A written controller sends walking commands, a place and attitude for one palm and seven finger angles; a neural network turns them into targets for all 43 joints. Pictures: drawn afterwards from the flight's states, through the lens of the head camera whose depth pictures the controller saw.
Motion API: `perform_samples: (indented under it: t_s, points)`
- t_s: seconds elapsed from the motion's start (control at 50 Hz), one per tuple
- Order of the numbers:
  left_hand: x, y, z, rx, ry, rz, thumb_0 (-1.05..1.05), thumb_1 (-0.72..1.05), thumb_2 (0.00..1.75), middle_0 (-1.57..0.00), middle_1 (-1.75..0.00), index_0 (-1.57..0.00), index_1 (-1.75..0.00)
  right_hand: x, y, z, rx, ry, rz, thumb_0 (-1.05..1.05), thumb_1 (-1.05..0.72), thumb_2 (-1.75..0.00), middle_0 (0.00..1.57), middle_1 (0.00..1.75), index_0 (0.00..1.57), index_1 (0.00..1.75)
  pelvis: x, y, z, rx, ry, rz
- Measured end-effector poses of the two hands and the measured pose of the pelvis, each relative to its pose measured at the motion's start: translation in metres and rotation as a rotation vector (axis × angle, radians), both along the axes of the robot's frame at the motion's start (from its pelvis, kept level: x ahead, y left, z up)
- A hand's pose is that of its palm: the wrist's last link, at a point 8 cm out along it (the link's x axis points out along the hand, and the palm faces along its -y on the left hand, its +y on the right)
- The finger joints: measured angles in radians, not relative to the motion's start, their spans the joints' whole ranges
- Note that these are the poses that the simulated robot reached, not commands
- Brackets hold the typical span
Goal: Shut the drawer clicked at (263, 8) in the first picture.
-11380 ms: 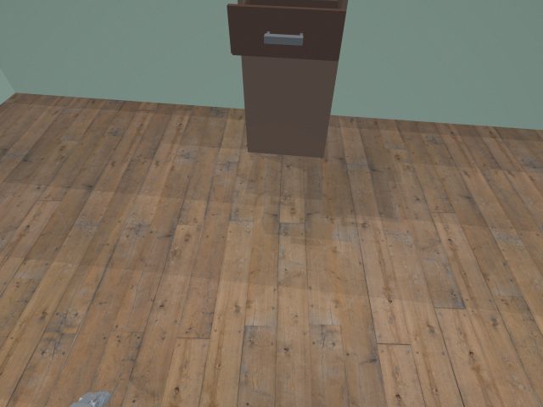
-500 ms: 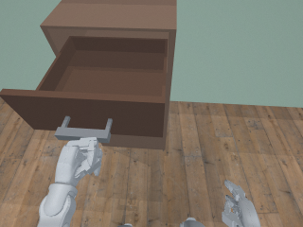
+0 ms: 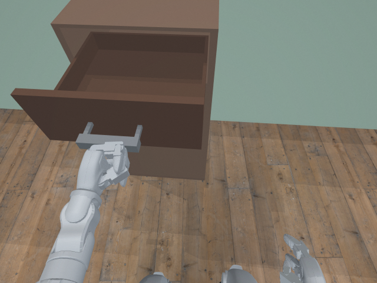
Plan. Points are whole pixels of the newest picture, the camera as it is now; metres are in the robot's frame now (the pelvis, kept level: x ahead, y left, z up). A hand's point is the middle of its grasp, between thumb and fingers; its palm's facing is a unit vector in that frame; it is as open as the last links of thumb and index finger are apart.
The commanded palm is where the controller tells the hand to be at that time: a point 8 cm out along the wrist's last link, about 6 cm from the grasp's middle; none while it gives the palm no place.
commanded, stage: push the drawer shut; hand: left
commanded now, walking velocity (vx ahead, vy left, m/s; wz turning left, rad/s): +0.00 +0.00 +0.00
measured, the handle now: (111, 135) +0.41 +0.19 +0.07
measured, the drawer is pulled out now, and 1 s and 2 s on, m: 0.26 0.12 0.00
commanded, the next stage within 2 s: none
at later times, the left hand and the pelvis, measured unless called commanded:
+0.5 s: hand (132, 143) +0.39 +0.14 +0.06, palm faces -0.06 -1.00 -0.06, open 2.8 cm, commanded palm +0.39 +0.20 +0.07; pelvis +0.00 +0.00 +0.00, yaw -1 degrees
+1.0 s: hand (138, 118) +0.46 +0.14 +0.06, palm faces -0.06 -1.00 -0.05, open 2.8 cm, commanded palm +0.45 +0.19 +0.07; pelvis -0.01 +0.01 -0.01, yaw -2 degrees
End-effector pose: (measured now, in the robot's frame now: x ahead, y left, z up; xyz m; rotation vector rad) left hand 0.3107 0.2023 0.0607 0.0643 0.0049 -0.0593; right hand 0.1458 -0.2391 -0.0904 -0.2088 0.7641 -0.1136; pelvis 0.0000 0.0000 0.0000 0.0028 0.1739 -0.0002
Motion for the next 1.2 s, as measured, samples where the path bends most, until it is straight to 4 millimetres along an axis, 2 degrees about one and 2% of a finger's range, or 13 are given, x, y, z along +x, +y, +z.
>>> perform_samples:
  t_s: [0.36,0.74,0.98,1.2]
  points:
    - [0.044,-0.002,0.002,-0.006,-0.009,0.001,-0.03,0.77,0.94,-1.4,-1.6,-1.4,-1.6,-0.046,-0.009,-0.009,-0.011,0.139,-0.059,0.01,-0.91,-0.9,0.2,0.3,0.2,0.3,-0.003,0.003,0.003,0.005,0.013,-0.016]
    - [0.099,-0.003,0.001,-0.01,0.007,-0.004,-0.06,0.75,0.93,-1.4,-1.6,-1.4,-1.6,-0.075,-0.011,-0.019,-0.02,0.261,-0.097,0.01,-0.91,-0.9,0.2,0.3,0.2,0.3,-0.005,0.005,-0.002,0.004,0.059,-0.023]
    - [0.134,-0.005,0.001,-0.017,0.01,-0.003,-0.06,0.76,0.93,-1.4,-1.6,-1.4,-1.6,-0.109,-0.016,-0.027,-0.031,0.37,-0.137,0.0,-0.91,-0.9,0.2,0.3,0.2,0.3,-0.005,0.006,-0.008,0.002,0.105,-0.032]
    - [0.157,-0.007,0.001,-0.022,0.017,-0.003,-0.05,0.76,0.93,-1.4,-1.6,-1.4,-1.6,-0.137,-0.014,-0.028,-0.035,0.451,-0.169,0.0,-0.91,-0.9,0.2,0.3,0.2,0.3,-0.006,0.008,-0.011,-0.004,0.136,-0.036]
